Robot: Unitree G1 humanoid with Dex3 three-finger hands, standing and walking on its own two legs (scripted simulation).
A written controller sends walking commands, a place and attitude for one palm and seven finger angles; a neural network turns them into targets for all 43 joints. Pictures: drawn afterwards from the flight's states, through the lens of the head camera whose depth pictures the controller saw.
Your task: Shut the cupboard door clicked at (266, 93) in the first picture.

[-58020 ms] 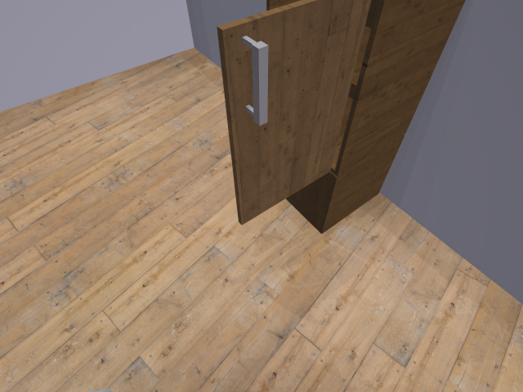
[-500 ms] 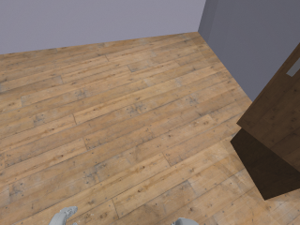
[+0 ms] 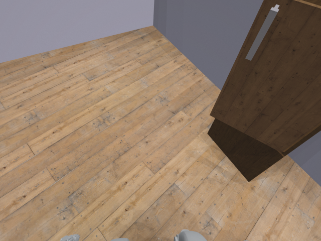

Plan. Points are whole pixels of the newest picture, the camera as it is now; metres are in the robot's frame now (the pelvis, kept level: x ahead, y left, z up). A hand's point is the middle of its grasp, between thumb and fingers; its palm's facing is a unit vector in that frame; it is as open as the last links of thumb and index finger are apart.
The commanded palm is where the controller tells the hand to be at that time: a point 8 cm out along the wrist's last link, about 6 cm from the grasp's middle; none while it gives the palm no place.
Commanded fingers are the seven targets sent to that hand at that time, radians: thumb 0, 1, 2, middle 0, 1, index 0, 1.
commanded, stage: turn to face it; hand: left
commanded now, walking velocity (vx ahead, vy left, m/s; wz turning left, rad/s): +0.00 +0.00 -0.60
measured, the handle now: (262, 33) +0.70 -0.26 +0.15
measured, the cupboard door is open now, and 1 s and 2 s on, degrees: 25 25 25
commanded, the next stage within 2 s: take the last steps up to it in 0.80 s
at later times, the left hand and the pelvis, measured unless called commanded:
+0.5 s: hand (109, 231) +0.16 +0.15 -0.16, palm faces -0.26 -0.93 -0.24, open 7.4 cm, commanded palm none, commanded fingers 0.00 0.90 0.90 -0.20 -0.30 -0.20 -0.30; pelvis +0.01 -0.02 +0.00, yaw -16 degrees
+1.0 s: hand (128, 220) +0.19 +0.10 -0.15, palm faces -0.43 -0.87 -0.25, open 7.4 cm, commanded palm none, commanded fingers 0.00 0.90 0.90 -0.20 -0.30 -0.20 -0.30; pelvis +0.02 -0.04 +0.00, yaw -27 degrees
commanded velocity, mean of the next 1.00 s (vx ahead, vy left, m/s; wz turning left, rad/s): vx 0.04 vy -0.01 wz -0.39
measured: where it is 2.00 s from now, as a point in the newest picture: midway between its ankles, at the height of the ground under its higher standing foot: (190, 238)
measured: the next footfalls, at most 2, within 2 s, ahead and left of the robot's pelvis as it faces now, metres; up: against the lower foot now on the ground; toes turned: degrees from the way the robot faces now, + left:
right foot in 0.26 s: +0.02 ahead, -0.15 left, +0.00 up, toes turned -13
left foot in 0.58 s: +0.11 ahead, +0.09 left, +0.00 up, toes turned -14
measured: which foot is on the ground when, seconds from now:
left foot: down 0.00-0.26, up 0.28-0.56, down 0.58-0.88, up 0.90-1.00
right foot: up 0.00-0.24, down 0.26-0.58, up 0.60-0.86, down 0.88-1.00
